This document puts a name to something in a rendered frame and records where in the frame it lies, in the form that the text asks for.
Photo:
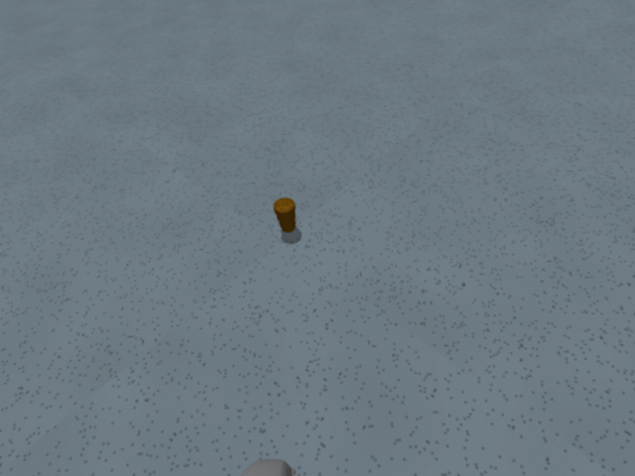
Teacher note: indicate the cup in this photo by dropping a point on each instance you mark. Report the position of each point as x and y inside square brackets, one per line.
[285, 210]

